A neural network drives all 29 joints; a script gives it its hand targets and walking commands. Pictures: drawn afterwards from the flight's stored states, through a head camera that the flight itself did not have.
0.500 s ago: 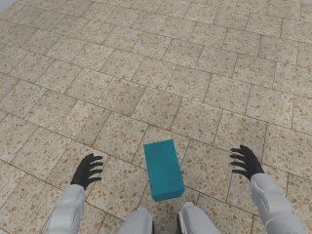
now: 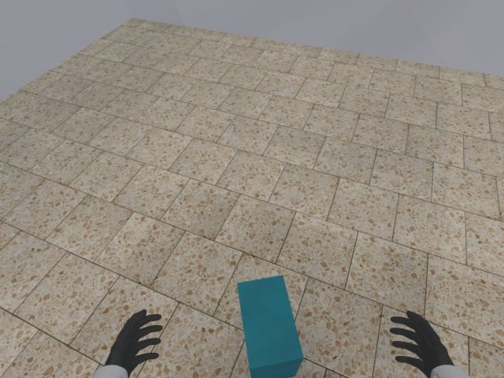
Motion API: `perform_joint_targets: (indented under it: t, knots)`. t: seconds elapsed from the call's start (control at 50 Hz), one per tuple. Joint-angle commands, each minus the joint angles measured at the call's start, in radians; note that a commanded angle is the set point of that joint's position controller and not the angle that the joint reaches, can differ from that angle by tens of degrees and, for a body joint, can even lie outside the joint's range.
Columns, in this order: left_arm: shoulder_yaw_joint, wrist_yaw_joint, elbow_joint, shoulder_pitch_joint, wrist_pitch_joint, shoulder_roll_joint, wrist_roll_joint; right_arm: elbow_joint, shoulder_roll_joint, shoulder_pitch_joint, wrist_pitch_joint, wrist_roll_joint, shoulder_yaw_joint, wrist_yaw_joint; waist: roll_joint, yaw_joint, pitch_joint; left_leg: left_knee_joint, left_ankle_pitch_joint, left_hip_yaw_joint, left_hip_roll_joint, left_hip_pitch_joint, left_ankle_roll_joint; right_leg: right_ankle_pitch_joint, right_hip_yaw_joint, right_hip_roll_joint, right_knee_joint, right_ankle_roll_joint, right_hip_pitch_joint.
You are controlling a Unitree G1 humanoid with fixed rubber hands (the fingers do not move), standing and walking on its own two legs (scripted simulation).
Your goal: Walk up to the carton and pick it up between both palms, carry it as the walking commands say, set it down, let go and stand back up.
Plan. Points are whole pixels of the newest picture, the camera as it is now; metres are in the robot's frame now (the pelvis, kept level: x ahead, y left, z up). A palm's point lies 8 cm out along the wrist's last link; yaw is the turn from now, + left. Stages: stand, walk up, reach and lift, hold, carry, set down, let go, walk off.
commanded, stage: let go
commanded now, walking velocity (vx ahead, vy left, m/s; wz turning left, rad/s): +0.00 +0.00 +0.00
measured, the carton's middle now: (267, 331) +0.34 +0.00 -0.61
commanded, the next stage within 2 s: stand in 0.20 s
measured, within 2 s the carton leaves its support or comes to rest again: neither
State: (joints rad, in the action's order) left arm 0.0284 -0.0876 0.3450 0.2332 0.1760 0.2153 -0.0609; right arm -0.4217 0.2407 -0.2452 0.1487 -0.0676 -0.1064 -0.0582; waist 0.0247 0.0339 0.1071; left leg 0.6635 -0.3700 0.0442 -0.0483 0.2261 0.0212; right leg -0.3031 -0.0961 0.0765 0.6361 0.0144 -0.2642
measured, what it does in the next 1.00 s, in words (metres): stands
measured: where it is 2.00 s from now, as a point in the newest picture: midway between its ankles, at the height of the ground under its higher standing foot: outside the picture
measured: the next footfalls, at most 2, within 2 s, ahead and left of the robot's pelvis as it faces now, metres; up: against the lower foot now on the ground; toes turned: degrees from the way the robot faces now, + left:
none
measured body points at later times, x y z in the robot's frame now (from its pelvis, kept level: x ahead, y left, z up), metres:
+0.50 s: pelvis +0.04 +0.01 +0.00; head +0.03 +0.01 +0.45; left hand +0.17 +0.27 -0.10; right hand +0.20 -0.25 -0.06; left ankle +0.00 +0.10 -0.72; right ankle +0.03 -0.12 -0.72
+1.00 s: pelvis +0.05 +0.01 +0.00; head +0.04 +0.01 +0.45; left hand +0.16 +0.27 -0.11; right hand +0.21 -0.25 -0.07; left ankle +0.00 +0.10 -0.72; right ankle +0.03 -0.12 -0.72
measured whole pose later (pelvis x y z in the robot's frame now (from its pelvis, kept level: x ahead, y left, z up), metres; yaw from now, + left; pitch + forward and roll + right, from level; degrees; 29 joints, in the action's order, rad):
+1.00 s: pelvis +0.05 +0.01 +0.00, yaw +0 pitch +0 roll -2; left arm 0.03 0.00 0.76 0.23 -0.01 0.25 -0.06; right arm -0.52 0.24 -0.26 0.03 -0.06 -0.11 0.04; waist 0.03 0.03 -0.03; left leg 0.66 -0.43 0.04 -0.05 0.23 0.04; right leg -0.36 -0.10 0.08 0.63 0.01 -0.26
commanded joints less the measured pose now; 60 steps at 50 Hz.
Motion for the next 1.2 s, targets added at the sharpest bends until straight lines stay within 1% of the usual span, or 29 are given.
perform_joint_targets:
  t: [0.0, 0.02, 0.06, 0.1, 0.12, 0.14, 0.16, 0.18, 0.2, 0.22, 0.28, 0.3, 0.32, 0.38, 0.44, 0.48, 0.54, 0.56, 0.6, 0.64, 0.7, 0.78, 0.8, 0.82, 0.92, 0.96, 0.98, 1.02, 1.18]
  knots:
    - [-0.007, 0.031, -0.132, -0.032, -0.002, 0.13, 0.057, 0.17, 0.094, 0.033, -0.036, 0.062, 0.054, 0.004, 0.015, -0.07, -0.084, -0.288, 0.103, 0.001, 0.044, 0.119, -0.015, 0.191, 0.088, -0.048, -0.144, -0.029, 0.319]
    - [-0.003, 0.037, -0.159, -0.048, 0.008, 0.134, 0.076, 0.179, 0.092, 0.05, -0.036, 0.053, 0.064, 0.006, 0.027, -0.047, -0.069, -0.31, 0.062, 0.0, 0.053, 0.151, -0.011, 0.174, 0.104, -0.047, -0.134, -0.044, 0.337]
    - [-0.001, 0.048, -0.144, 0.001, 0.028, 0.119, 0.078, 0.172, 0.095, -0.002, -0.038, 0.055, 0.05, 0.01, 0.025, -0.071, -0.082, -0.298, 0.088, 0.001, 0.044, 0.142, -0.016, 0.21, 0.102, -0.042, -0.136, -0.044, 0.359]
    - [0.011, 0.068, -0.181, -0.022, 0.035, 0.12, 0.085, 0.197, 0.096, 0.046, -0.06, 0.043, 0.059, 0.011, 0.021, -0.05, -0.128, -0.296, 0.099, -0.001, 0.052, 0.18, -0.023, 0.23, 0.114, -0.04, -0.117, -0.047, 0.371]
    - [0.003, 0.07, -0.174, -0.022, 0.044, 0.116, 0.072, 0.174, 0.105, 0.025, -0.048, 0.047, 0.055, 0.013, -0.02, -0.075, -0.098, -0.29, 0.089, 0.0, 0.054, 0.189, -0.022, 0.205, 0.111, -0.036, -0.12, -0.049, 0.33]
    - [0.003, 0.077, -0.184, 0.005, 0.048, 0.107, 0.089, 0.183, 0.104, 0.027, -0.05, 0.045, 0.066, 0.013, 0.013, -0.053, -0.104, -0.294, 0.139, -0.004, 0.053, 0.2, -0.033, 0.249, 0.116, -0.036, -0.117, -0.057, 0.364]
    - [0.008, 0.075, -0.179, 0.005, 0.055, 0.118, 0.086, 0.16, 0.108, -0.003, -0.042, 0.047, 0.064, 0.017, 0.009, -0.071, -0.132, -0.275, 0.14, -0.003, 0.046, 0.143, -0.038, 0.236, 0.11, -0.043, -0.127, -0.054, 0.354]
    - [0.029, 0.082, -0.17, 0.032, 0.053, 0.129, 0.087, 0.216, 0.127, 0.037, -0.055, 0.047, 0.056, 0.018, -0.012, -0.048, -0.185, -0.26, 0.253, 0.009, 0.04, 0.14, -0.038, 0.304, 0.118, -0.029, -0.107, -0.055, 0.367]
    - [0.046, 0.106, 0.058, -0.019, -0.04, 0.185, 0.091, 0.003, 0.191, 0.129, -0.073, 0.102, -0.013, 0.038, -0.101, 0.028, -0.29, -0.127, 0.096, 0.072, 0.059, 0.073, -0.014, 0.024, -0.078, -0.12, -0.125, -0.01, 0.159]
    - [0.039, 0.101, 0.058, -0.067, -0.086, 0.216, 0.117, 0.022, 0.193, 0.07, -0.073, 0.114, -0.012, 0.051, -0.125, -0.03, -0.243, -0.121, 0.0, 0.068, 0.045, 0.043, -0.015, -0.127, -0.093, -0.127, -0.18, 0.001, 0.044]
    - [0.055, 0.091, 0.123, -0.117, -0.146, 0.226, 0.129, 0.0, 0.169, 0.039, -0.102, 0.136, -0.017, 0.062, -0.075, -0.049, -0.075, -0.206, -0.162, 0.116, 0.061, 0.101, 0.021, -0.273, -0.081, -0.088, -0.174, 0.001, -0.138]
    - [0.044, 0.084, 0.136, -0.097, -0.156, 0.182, 0.119, -0.007, 0.206, 0.061, -0.115, 0.149, -0.028, 0.064, 0.031, -0.037, -0.102, -0.228, -0.184, 0.158, 0.096, 0.09, 0.032, -0.182, -0.058, -0.086, -0.128, -0.009, -0.117]
    - [0.051, 0.082, 0.164, -0.085, -0.162, 0.203, 0.124, -0.01, 0.225, 0.036, -0.113, 0.145, -0.038, 0.064, 0.044, -0.027, -0.11, -0.269, -0.21, 0.187, 0.109, 0.134, 0.034, -0.116, -0.034, -0.074, -0.08, -0.007, -0.069]
    - [0.054, 0.097, 0.217, -0.042, -0.175, 0.202, 0.131, -0.006, 0.222, 0.038, -0.14, 0.145, -0.045, 0.069, 0.022, -0.017, -0.085, -0.268, -0.156, 0.159, 0.098, 0.163, 0.024, 0.001, -0.047, -0.075, -0.097, 0.002, -0.022]
    - [0.046, 0.097, 0.244, -0.081, -0.201, 0.226, 0.124, -0.025, 0.171, 0.023, -0.149, 0.121, -0.032, 0.072, -0.047, -0.031, -0.193, -0.192, 0.185, 0.125, 0.103, 0.041, 0.016, 0.19, -0.064, -0.098, -0.101, 0.017, 0.01]
    - [0.039, 0.096, 0.259, -0.099, -0.202, 0.221, 0.12, -0.035, 0.204, 0.016, -0.145, 0.127, -0.039, 0.082, 0.02, -0.04, -0.18, -0.17, 0.333, 0.102, 0.095, 0.012, 0.004, 0.304, -0.07, -0.098, -0.095, 0.018, 0.013]
    - [0.05, 0.099, 0.273, -0.091, -0.199, 0.227, 0.109, -0.036, 0.226, 0.033, -0.144, 0.118, -0.05, 0.086, 0.042, -0.032, -0.24, -0.128, 0.526, 0.095, 0.11, -0.062, -0.011, 0.416, -0.043, -0.107, -0.049, 0.024, 0.019]
    - [0.043, 0.105, 0.284, -0.092, -0.199, 0.223, 0.112, -0.051, 0.187, 0.005, -0.142, 0.111, -0.041, 0.089, -0.015, -0.04, -0.28, -0.143, 0.531, 0.112, 0.124, -0.097, 0.001, 0.42, -0.039, -0.11, -0.053, 0.029, 0.038]
    - [0.049, 0.111, 0.286, -0.085, -0.199, 0.225, 0.111, -0.066, 0.212, -0.008, -0.143, 0.122, -0.04, 0.096, 0.057, -0.036, -0.233, -0.131, 0.576, 0.088, 0.101, -0.072, -0.009, 0.414, -0.052, -0.097, -0.047, 0.028, 0.023]
    - [0.054, 0.11, 0.287, -0.094, -0.198, 0.241, 0.111, -0.046, 0.193, 0.042, -0.147, 0.124, -0.044, 0.099, -0.003, -0.031, -0.258, -0.129, 0.553, 0.081, 0.103, -0.092, 0.002, 0.434, -0.043, -0.101, -0.06, 0.03, 0.029]
    - [0.061, 0.11, 0.298, -0.094, -0.196, 0.242, 0.111, -0.066, 0.22, 0.022, -0.151, 0.124, -0.049, 0.107, -0.012, -0.038, -0.25, -0.131, 0.603, 0.131, 0.127, -0.113, -0.005, 0.405, -0.035, -0.101, -0.021, 0.028, -0.004]
    - [0.056, 0.104, 0.296, -0.088, -0.204, 0.225, 0.113, -0.074, 0.216, 0.029, -0.156, 0.126, -0.039, 0.107, 0.085, -0.026, -0.21, -0.166, 0.508, 0.144, 0.131, -0.095, 0.008, 0.335, -0.05, -0.098, -0.048, 0.032, -0.023]
    - [0.058, 0.107, 0.311, -0.084, -0.204, 0.241, 0.116, -0.066, 0.221, 0.063, -0.158, 0.124, -0.046, 0.107, 0.005, -0.021, -0.204, -0.158, 0.442, 0.13, 0.111, -0.055, 0.016, 0.345, -0.042, -0.093, -0.078, 0.03, 0.007]
    - [0.055, 0.109, 0.323, -0.083, -0.206, 0.24, 0.115, -0.076, 0.212, 0.027, -0.163, 0.125, -0.043, 0.106, -0.014, -0.04, -0.212, -0.143, 0.489, 0.12, 0.115, -0.062, 0.004, 0.404, -0.058, -0.102, -0.069, 0.037, 0.023]
    - [0.056, 0.105, 0.325, -0.115, -0.209, 0.238, 0.108, -0.1, 0.226, 0.018, -0.169, 0.12, -0.042, 0.103, 0.037, -0.044, -0.217, -0.148, 0.529, 0.125, 0.112, -0.096, 0.006, 0.348, -0.049, -0.093, -0.057, 0.036, -0.017]
    - [0.05, 0.105, 0.323, -0.114, -0.209, 0.226, 0.114, -0.09, 0.229, 0.042, -0.17, 0.124, -0.034, 0.105, 0.041, -0.033, -0.2, -0.182, 0.432, 0.161, 0.13, -0.067, 0.02, 0.309, -0.049, -0.085, -0.06, 0.027, -0.003]
    - [0.061, 0.104, 0.325, -0.109, -0.216, 0.236, 0.114, -0.096, 0.235, 0.029, -0.173, 0.125, -0.037, 0.108, -0.034, -0.033, -0.224, -0.171, 0.42, 0.139, 0.123, -0.07, 0.015, 0.318, -0.057, -0.097, -0.076, 0.027, 0.021]
    - [0.059, 0.1, 0.332, -0.114, -0.216, 0.236, 0.108, -0.111, 0.25, 0.016, -0.177, 0.131, -0.052, 0.109, 0.019, -0.045, -0.195, -0.175, 0.484, 0.14, 0.127, -0.064, -0.009, 0.329, -0.067, -0.108, -0.073, 0.033, -0.006]
    - [0.056, 0.098, 0.347, -0.077, -0.227, 0.237, 0.111, -0.112, 0.25, 0.06, -0.189, 0.131, -0.037, 0.101, 0.043, -0.018, -0.137, -0.227, 0.262, 0.173, 0.123, 0.014, 0.02, 0.228, -0.074, -0.102, -0.102, 0.037, 0.007]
